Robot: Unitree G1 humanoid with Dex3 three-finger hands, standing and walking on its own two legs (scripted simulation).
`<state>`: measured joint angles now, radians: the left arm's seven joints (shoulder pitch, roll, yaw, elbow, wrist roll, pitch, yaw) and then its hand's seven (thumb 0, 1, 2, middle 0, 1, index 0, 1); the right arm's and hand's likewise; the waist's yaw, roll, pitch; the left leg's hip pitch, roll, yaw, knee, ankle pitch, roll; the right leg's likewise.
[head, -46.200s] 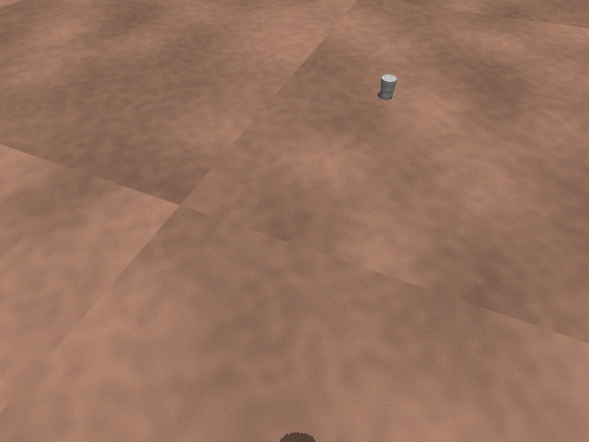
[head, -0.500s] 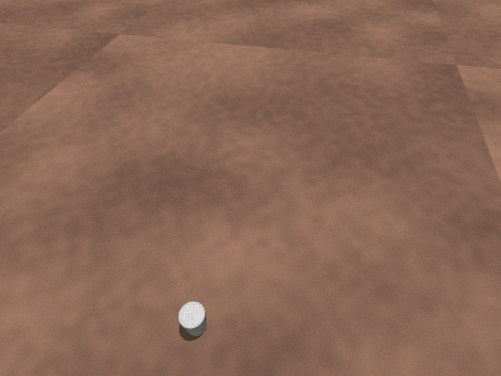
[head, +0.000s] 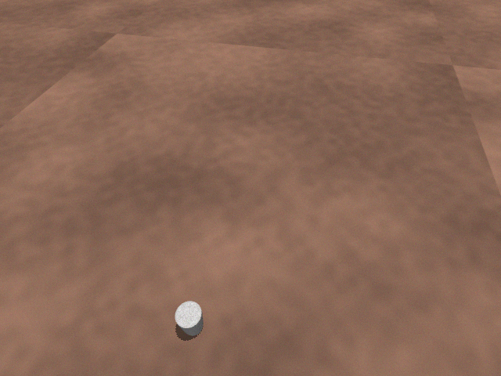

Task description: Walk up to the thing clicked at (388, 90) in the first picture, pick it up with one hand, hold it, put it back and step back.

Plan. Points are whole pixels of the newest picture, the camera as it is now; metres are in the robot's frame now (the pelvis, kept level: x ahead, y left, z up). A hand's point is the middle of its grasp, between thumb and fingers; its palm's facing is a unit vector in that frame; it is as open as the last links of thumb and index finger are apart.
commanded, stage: stand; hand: left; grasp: from above
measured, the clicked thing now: (191, 320) +0.45 +0.25 -0.72
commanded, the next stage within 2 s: step back in 0.58 s
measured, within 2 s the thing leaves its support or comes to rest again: neither
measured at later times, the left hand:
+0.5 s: hand out of the picture +0.08 +0.24 -0.16, palm faces -0.01 -0.94 -0.34, open 7.3 cm
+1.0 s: hand out of the picture +0.09 +0.32 -0.18, palm faces -0.03 -0.93 -0.35, open 7.3 cm
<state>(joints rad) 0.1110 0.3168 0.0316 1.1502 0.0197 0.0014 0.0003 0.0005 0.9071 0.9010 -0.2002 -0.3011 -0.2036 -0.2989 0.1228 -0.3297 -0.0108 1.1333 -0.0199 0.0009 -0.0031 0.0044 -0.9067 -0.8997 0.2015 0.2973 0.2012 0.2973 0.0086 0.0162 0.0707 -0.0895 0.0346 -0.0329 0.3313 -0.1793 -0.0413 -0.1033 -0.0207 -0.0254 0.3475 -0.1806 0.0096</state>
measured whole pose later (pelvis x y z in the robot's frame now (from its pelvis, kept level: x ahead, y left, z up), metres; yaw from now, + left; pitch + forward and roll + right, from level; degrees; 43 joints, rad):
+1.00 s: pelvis -0.06 +0.06 -0.02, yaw +0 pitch -1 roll -1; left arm 0.00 0.41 0.07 0.92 0.01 0.07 0.03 0.00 0.91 0.90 -0.20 -0.30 -0.20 -0.30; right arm 0.15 -0.35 -0.04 0.98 -0.03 0.04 0.00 0.00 -0.91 -0.90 0.20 0.30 0.20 0.30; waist -0.02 -0.06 0.21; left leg -0.27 -0.03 0.00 0.60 -0.32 0.05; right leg -0.46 0.09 0.16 0.98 -0.53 -0.03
